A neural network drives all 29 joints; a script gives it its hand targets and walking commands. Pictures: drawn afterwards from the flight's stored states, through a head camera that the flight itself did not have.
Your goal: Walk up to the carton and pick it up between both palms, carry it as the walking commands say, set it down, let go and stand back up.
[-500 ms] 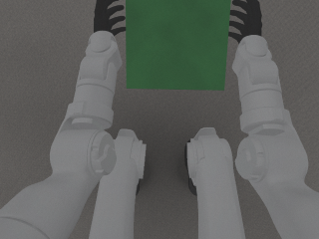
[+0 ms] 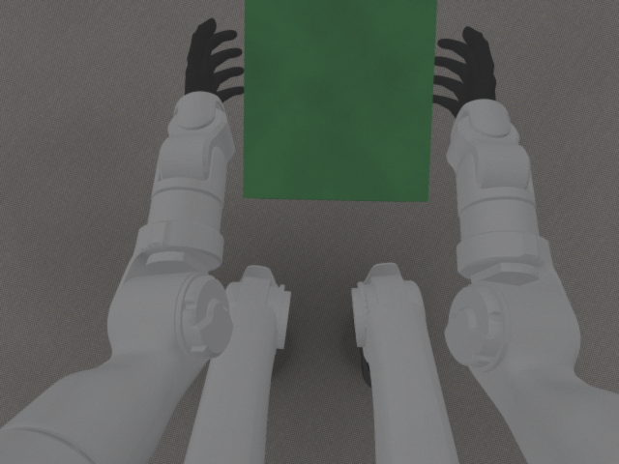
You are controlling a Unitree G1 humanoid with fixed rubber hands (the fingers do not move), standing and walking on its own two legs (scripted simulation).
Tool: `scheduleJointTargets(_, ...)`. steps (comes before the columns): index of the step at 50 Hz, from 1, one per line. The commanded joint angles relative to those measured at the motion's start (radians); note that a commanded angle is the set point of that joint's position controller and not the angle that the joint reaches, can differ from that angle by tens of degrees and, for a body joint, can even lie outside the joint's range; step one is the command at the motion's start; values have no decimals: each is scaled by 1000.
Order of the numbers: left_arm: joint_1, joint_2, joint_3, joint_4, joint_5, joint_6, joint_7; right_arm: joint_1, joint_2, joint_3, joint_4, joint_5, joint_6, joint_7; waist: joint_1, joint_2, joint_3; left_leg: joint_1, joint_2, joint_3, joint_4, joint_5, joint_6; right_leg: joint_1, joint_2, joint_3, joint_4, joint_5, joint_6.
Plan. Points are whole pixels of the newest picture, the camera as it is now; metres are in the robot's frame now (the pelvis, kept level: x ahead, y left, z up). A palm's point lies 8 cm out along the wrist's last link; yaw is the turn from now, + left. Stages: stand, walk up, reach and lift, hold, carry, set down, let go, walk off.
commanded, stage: reach and lift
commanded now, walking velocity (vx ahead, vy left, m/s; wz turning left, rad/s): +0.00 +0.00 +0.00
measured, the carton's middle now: (334, 95) +0.55 -0.03 -0.17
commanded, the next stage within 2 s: none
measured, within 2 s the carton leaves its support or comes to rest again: neither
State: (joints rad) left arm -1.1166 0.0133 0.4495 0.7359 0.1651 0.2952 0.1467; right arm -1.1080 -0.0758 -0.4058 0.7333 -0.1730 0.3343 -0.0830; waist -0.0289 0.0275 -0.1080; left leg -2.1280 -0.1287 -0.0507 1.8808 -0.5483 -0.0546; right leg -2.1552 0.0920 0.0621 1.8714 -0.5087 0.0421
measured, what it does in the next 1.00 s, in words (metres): rises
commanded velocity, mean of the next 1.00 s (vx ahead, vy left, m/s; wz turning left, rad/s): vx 0.00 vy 0.00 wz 0.00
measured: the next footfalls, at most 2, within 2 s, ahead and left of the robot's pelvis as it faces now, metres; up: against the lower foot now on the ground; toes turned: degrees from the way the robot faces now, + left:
none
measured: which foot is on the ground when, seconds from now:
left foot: down 0.00-1.00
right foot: down 0.00-1.00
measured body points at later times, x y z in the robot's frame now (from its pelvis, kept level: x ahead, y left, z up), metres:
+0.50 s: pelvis +0.01 +0.00 +0.06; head +0.25 -0.02 +0.43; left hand +0.51 +0.12 -0.01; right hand +0.49 -0.18 -0.01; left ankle +0.10 +0.12 -0.42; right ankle +0.11 -0.12 -0.42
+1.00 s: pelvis +0.02 +0.00 +0.12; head +0.23 -0.01 +0.52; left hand +0.49 +0.13 +0.06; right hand +0.47 -0.18 +0.06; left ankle +0.10 +0.12 -0.42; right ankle +0.11 -0.12 -0.42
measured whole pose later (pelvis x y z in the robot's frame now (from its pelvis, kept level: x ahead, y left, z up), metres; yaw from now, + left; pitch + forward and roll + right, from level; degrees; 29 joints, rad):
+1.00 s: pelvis +0.02 +0.00 +0.12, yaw +0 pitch +39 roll +1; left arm -0.85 -0.08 0.45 0.71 0.21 0.29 0.16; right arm -0.86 0.03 -0.43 0.70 -0.24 0.33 -0.08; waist -0.03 0.02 -0.25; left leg -1.69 -0.13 -0.09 1.51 -0.50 -0.04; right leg -1.72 0.10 0.09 1.50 -0.47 0.04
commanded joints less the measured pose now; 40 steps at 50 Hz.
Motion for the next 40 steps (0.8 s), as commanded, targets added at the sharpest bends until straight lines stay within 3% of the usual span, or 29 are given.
scheduleJointTargets(1,-588,-993,-504,31,-135,4,-304,-609,990,495,-29,154,-27,298,-15,-23,-1096,547,-61,129,-192,257,24,686,55,-142,-180,289,-5)
scheduleJointTargets(20,-508,-1023,-472,57,-101,10,-308,-522,1019,447,20,107,-18,296,-15,-17,-1007,630,-58,114,-339,191,27,771,58,-128,-323,212,-13)
scheduleJointTargets(40,-390,-1074,-501,50,-96,8,-321,-397,1087,458,22,91,-15,300,-14,-22,-981,764,-53,95,-482,222,28,928,56,-108,-463,248,-11)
